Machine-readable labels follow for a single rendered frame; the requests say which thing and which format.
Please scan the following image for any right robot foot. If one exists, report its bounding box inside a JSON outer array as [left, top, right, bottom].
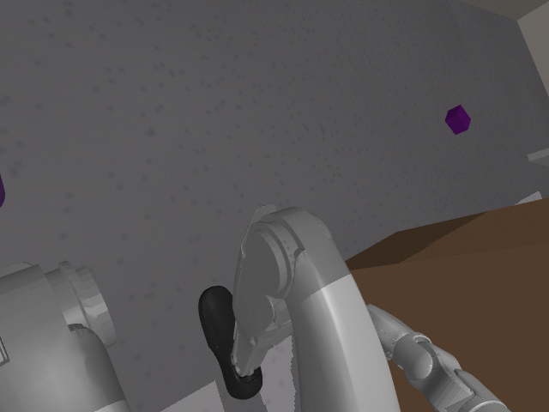
[[198, 286, 262, 400]]

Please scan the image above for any right robot hand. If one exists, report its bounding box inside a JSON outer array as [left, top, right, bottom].
[[366, 304, 414, 361]]

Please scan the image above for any right robot arm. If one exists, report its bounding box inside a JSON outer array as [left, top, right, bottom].
[[392, 332, 511, 412]]

